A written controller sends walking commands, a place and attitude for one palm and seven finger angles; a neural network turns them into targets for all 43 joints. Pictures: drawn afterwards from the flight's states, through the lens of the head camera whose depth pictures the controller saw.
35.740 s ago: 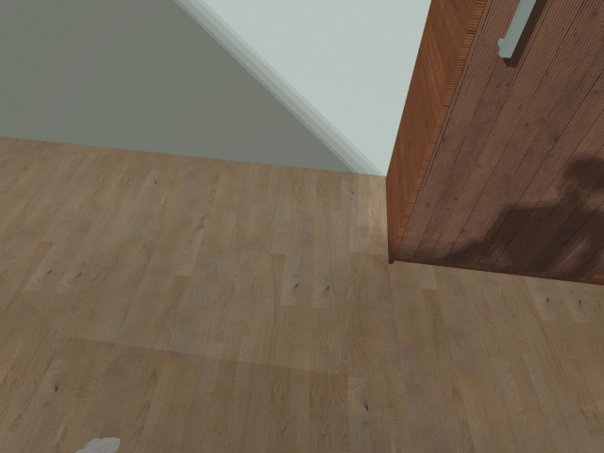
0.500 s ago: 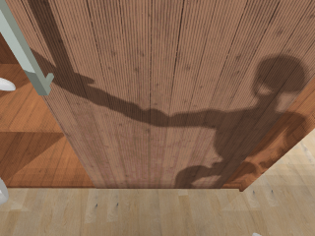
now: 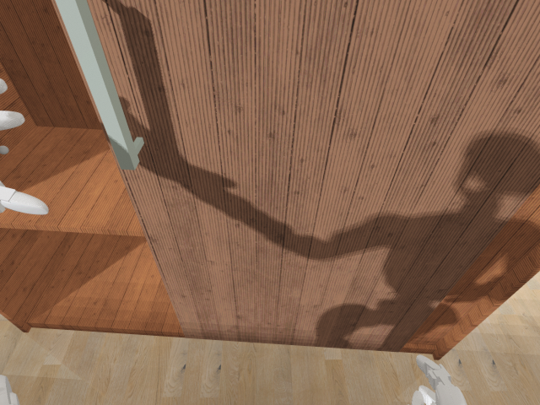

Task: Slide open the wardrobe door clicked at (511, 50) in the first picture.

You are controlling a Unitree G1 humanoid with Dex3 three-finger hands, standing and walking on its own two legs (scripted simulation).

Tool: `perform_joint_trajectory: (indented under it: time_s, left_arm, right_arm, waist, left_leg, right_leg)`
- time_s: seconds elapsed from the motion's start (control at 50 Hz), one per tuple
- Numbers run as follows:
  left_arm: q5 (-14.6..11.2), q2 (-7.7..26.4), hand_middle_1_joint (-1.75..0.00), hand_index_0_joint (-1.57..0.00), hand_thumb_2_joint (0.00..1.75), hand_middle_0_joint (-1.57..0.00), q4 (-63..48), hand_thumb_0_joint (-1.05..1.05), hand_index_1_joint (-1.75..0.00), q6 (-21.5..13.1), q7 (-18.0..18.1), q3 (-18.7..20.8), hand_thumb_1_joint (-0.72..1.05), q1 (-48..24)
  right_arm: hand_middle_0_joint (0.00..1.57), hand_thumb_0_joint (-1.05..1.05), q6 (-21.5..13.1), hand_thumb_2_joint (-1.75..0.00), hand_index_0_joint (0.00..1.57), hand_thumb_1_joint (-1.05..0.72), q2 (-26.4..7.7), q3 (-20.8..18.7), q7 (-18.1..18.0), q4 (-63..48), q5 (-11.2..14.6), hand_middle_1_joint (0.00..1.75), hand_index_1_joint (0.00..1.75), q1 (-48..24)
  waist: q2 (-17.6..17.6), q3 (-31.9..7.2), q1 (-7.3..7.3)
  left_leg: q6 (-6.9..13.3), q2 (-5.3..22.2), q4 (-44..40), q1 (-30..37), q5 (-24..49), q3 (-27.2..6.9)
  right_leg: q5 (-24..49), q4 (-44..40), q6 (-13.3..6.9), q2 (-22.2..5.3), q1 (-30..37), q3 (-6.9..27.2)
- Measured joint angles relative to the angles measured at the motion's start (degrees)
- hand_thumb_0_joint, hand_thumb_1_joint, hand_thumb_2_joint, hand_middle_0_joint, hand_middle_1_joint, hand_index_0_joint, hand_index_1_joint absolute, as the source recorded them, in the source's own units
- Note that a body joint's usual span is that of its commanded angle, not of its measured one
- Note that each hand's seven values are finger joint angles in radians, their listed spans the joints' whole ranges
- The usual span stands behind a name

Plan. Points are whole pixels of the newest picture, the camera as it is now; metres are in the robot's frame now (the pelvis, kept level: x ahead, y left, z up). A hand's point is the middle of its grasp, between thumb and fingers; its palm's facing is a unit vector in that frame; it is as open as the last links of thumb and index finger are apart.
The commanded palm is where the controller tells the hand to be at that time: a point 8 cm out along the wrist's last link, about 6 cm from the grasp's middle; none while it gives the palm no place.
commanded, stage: slip the hand off the handle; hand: left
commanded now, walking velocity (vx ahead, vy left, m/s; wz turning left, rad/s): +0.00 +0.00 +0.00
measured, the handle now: (111, 86) +0.45 +0.27 +0.26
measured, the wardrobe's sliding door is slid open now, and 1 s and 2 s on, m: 0.60 0.60 0.60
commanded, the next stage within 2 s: draw the hand back to the body in 0.60 s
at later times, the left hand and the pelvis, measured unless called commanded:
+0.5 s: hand out of the picture +0.28 +0.34 +0.24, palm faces +0.34 -0.93 -0.18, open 14.7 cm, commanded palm +0.24 +0.37 +0.24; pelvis -0.03 +0.02 +0.00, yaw +2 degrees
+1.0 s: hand out of the picture +0.24 +0.33 +0.23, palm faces +0.06 -0.99 -0.09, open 14.7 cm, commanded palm +0.20 +0.37 +0.22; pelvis -0.04 +0.04 +0.00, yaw +1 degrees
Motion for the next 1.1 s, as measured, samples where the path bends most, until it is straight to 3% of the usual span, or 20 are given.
perform_joint_trajectory:
  time_s: [0.12,0.2,0.42,0.74,0.78,0.86,0.92,1.02,1.1]
  left_arm:
    - [0.27,-1.44,-1.15,-0.26,0.2,-0.25,-1.53,-0.01,-1.15,2.37,1.52,-4.34,-0.56,-1.44]
    - [0.48,-1.76,-1.15,-0.26,0.2,-0.25,-1.74,-0.01,-1.15,2.6,2.05,-5.98,-0.56,-1.9]
    - [0.41,-3.78,-1.15,-0.26,0.2,-0.25,-8.74,-0.01,-1.15,3.52,4.13,-6.83,-0.56,1.07]
    - [1.14,-4.32,-1.15,-0.26,0.2,-0.25,-10.8,-0.01,-1.15,5.23,7.26,-6.17,-0.55,3.13]
    - [-0.64,-4.03,-1.15,-0.26,0.2,-0.25,-9.08,-0.01,-1.15,7.32,4.29,-5.97,-0.55,2.71]
    - [-3.27,-2.6,-1.15,-0.25,0.2,-0.25,-7.29,-0.01,-1.15,15.26,-3.99,-6.65,-0.55,3.24]
    - [-4.61,-2.02,-1.15,-0.25,0.2,-0.25,-8.42,-0.01,-1.15,17.93,-7.89,-7.12,-0.55,4.47]
    - [-6.24,-3.4,-1.15,-0.25,0.2,-0.25,-13.23,-0.01,-1.15,17.38,-8.18,-6.81,-0.55,6.76]
    - [-6.71,-4.83,-1.15,-0.25,0.2,-0.25,-16.46,-0.01,-1.15,19.05,-7.48,-7.09,-0.55,9.02]
  right_arm:
    - [0.2,0.01,-1.72,-0.9,0.2,-0.9,0.46,1.3,-0.49,-0.5,0.27,0.3,0.3,-3.98]
    - [0.2,0.01,-2.33,-0.9,0.21,-0.9,1.03,2.19,-0.42,-0.65,0.31,0.3,0.3,-5.46]
    - [0.2,0.01,-3.12,-0.9,0.21,-0.9,1.46,2.94,-0.08,0.64,0.24,0.3,0.3,-3.14]
    - [0.2,0.01,-3.61,-0.9,0.21,-0.9,1.03,1.95,0.24,2.54,0.08,0.3,0.3,-0.63]
    - [0.2,0.01,-3.65,-0.9,0.21,-0.9,0.7,2.1,-0.03,2.71,0.89,0.3,0.3,-0.52]
    - [0.2,0.01,-4.14,-0.9,0.2,-0.9,-0.19,2.69,-0.66,2.0,2.33,0.3,0.3,-0.31]
    - [0.2,0.01,-5.09,-0.9,0.2,-0.9,-0.6,2.99,-0.16,0.78,2.47,0.3,0.3,-0.74]
    - [0.2,0.01,-6.37,-0.9,0.2,-0.9,-0.37,3.12,1.43,-1.0,2.11,0.3,0.3,-2.32]
    - [0.2,0.01,-5.88,-0.9,0.2,-0.9,0.18,3.38,2.3,-1.85,2.09,0.3,0.3,-3.57]
  waist:
    - [-0.16,0.7,1.83]
    - [-0.46,1.33,2.16]
    - [-0.44,2.97,2.16]
    - [-0.06,2.92,0.74]
    - [0.02,3.01,0.7]
    - [0.36,2.75,0.77]
    - [0.45,2.62,0.91]
    - [0.64,2.25,1.9]
    - [0.85,1.63,2.77]
  left_leg:
    - [0.11,-1.22,-0.84,1.16,1.29,-1.21]
    - [0.14,-1.54,-1.32,1.65,1.97,-1.48]
    - [0.17,-1.77,-2.38,3.51,2.79,-0.95]
    - [-0.02,-1.82,-3.72,4.36,3.72,0.52]
    - [-0.06,-1.94,-3.99,4.94,3.87,0.24]
    - [0.45,-2.14,-4.49,6.5,4.11,-0.21]
    - [0.45,-2.51,-4.44,7.22,3.87,-0.58]
    - [-0.03,-3.19,-4.17,7.39,3.82,-1.1]
    - [-0.38,-3.72,-3.92,7.19,3.93,-1.57]
  right_leg:
    - [0.2,0.31,0.41,-1.05,1.1,-1.44]
    - [0.54,0.33,0.55,-1.34,1.46,-1.77]
    - [1.44,-0.01,1.16,-1.66,2.84,-1.22]
    - [2.57,0.09,1.93,-1.87,2.58,0.48]
    - [2.74,-0.36,2.02,-1.91,3.32,0.26]
    - [3.16,-1.53,2.2,-1.92,5.27,-0.04]
    - [3.1,-1.52,2.25,-2.07,6.02,-0.05]
    - [2.96,-0.69,2.4,-2.25,5.84,0.49]
    - [2.97,-0.05,2.63,-2.35,5.37,0.91]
